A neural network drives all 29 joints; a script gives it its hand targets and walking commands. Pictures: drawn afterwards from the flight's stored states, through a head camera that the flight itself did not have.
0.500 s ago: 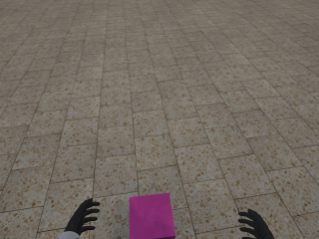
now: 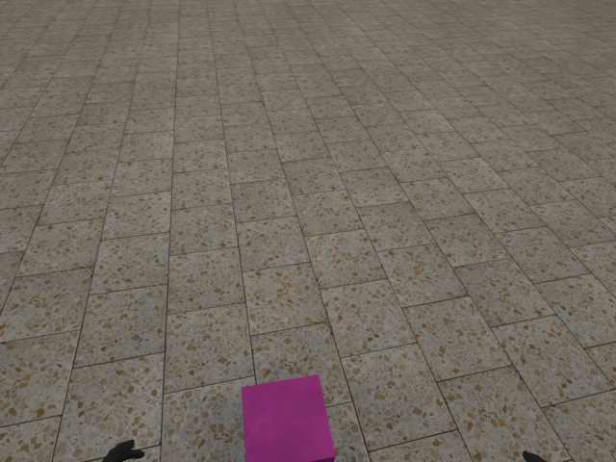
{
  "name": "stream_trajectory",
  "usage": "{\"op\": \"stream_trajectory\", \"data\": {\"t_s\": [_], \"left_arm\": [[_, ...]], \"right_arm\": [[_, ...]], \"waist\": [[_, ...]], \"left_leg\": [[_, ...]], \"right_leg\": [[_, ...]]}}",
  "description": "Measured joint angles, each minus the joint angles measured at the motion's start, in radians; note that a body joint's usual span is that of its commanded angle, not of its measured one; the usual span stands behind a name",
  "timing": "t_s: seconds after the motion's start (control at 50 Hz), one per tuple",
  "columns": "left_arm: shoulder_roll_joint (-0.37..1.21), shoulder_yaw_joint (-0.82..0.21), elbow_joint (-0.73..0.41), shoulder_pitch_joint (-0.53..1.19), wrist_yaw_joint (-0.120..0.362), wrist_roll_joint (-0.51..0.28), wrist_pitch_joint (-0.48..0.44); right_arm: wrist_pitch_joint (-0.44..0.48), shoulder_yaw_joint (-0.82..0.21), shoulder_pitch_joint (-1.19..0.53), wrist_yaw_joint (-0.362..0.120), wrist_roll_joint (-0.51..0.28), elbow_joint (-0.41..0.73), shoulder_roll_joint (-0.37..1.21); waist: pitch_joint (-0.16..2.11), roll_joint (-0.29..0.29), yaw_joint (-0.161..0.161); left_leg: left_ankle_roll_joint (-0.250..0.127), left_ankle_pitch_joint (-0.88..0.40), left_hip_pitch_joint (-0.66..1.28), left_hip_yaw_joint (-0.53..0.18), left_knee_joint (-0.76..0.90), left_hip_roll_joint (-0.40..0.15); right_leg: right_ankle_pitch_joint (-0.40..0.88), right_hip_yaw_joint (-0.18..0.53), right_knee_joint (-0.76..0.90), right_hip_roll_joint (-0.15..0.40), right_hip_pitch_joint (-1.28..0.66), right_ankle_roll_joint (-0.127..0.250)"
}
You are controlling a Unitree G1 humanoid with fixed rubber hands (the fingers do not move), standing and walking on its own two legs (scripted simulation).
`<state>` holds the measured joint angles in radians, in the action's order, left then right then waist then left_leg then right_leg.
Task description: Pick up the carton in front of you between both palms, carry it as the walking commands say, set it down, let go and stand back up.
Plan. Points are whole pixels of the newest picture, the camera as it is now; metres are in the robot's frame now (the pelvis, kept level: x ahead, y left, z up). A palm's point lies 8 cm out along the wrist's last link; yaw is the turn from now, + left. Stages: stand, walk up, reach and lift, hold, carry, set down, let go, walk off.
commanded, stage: stand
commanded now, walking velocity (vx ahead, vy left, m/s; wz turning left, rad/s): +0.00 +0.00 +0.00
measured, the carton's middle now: (286, 434) +0.35 +0.06 -0.65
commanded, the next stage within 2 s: none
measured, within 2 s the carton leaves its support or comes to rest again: neither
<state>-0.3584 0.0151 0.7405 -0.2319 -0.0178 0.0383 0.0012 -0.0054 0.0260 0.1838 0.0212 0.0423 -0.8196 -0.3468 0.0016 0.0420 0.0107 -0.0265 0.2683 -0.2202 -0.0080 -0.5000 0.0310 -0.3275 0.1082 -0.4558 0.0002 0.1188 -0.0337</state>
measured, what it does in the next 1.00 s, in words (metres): stands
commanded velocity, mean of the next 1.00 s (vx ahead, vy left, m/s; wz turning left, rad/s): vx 0.00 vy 0.00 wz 0.00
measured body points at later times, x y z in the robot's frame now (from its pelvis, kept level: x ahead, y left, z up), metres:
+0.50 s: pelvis -0.01 -0.01 +0.01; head -0.01 +0.00 +0.46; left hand +0.09 +0.29 -0.11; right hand +0.11 -0.32 -0.10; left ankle +0.00 +0.10 -0.74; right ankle -0.05 -0.15 -0.74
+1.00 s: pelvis -0.02 -0.02 +0.01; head -0.03 -0.01 +0.46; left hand +0.06 +0.30 -0.11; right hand +0.07 -0.33 -0.10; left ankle +0.00 +0.10 -0.74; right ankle -0.05 -0.15 -0.74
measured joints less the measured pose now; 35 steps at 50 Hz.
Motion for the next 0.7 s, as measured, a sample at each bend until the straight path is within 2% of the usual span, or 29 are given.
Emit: {"op": "stream_trajectory", "data": {"t_s": [0.22,0.7], "left_arm": [[-0.005,-0.010,0.062,0.011,-0.002,-0.007,0.000],[-0.021,-0.016,0.183,0.047,-0.002,-0.015,-0.008]], "right_arm": [[0.008,-0.014,-0.014,0.003,-0.005,-0.061,-0.006],[0.005,-0.023,-0.045,-0.009,-0.018,-0.177,-0.033]], "waist": [[-0.009,-0.017,0.002],[-0.017,-0.026,-0.001]], "left_leg": [[-0.003,-0.019,0.025,0.004,0.034,0.009],[0.021,-0.066,0.060,-0.028,0.089,-0.014]], "right_leg": [[0.008,0.002,0.015,0.012,-0.016,-0.004],[0.061,-0.029,0.087,-0.009,-0.065,0.016]]}}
